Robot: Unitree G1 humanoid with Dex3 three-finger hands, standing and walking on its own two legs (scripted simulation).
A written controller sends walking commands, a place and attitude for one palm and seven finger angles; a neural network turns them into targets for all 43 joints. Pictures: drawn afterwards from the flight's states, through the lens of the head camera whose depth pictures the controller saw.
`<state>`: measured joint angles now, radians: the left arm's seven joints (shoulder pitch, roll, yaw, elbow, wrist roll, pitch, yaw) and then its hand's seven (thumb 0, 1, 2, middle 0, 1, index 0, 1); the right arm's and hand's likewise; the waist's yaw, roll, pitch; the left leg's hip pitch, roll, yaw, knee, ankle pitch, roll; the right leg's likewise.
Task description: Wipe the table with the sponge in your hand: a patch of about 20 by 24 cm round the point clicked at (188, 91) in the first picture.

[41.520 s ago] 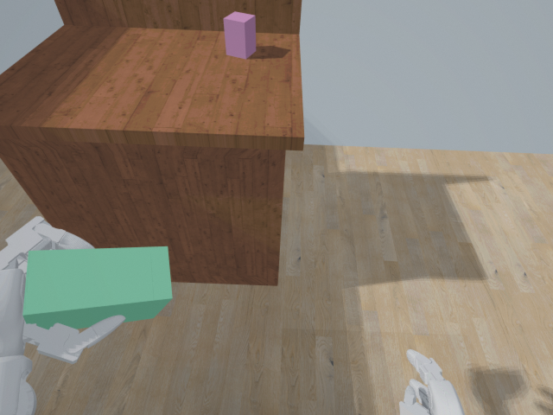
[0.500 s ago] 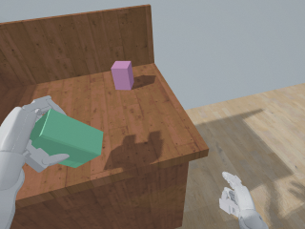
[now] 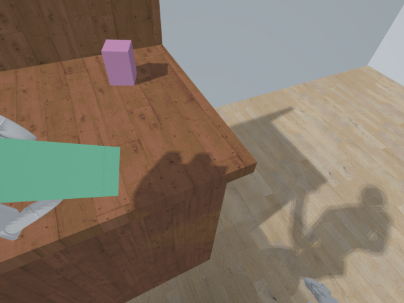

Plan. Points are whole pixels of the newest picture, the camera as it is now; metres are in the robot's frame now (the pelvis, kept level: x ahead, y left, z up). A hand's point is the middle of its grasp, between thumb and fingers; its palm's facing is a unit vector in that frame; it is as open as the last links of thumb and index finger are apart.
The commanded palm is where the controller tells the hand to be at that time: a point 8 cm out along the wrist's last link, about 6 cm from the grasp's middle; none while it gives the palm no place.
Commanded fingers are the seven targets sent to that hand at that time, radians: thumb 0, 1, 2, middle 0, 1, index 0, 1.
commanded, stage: step back with the hand held close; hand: left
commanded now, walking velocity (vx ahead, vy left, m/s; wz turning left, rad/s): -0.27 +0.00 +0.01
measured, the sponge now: (69, 170) +0.24 +0.18 +0.22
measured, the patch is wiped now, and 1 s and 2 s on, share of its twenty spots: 1.00 1.00 1.00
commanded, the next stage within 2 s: stop stepping back and stand still in 0.82 s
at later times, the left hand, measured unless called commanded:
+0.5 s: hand out of the picture +0.14 +0.24 +0.27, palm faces +0.52 -0.78 -0.35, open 10.2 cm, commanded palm +0.09 +0.28 +0.28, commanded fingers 0.00 0.10 1.30 -1.20 -1.60 -1.20 -1.60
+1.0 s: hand out of the picture +0.03 +0.20 +0.27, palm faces +0.41 -0.84 -0.36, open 10.2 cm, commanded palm -0.03 +0.25 +0.28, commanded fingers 0.00 0.10 1.30 -1.20 -1.60 -1.20 -1.60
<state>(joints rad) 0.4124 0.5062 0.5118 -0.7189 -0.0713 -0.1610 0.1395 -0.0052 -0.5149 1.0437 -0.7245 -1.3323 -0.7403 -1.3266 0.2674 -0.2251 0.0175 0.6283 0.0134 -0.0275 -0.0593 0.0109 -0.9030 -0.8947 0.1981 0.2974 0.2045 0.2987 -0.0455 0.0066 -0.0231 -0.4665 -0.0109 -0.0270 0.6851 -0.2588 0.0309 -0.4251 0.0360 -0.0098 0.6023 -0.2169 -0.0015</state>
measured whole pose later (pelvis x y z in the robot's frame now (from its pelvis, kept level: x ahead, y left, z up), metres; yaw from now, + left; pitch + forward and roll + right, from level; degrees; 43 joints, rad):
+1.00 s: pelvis -0.21 -0.02 +0.00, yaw -4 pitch -1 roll +0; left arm 0.25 0.52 0.55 -0.67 -0.09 -0.21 0.14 0.00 -0.52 1.05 -0.73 -1.33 -0.74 -1.33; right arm 0.17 -0.19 -0.02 0.60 0.03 -0.10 -0.04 0.01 -0.90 -0.89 0.20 0.30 0.20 0.30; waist -0.04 -0.07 0.06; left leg -0.41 0.04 0.04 0.65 -0.22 -0.01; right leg -0.52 0.02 0.06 0.98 -0.49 0.03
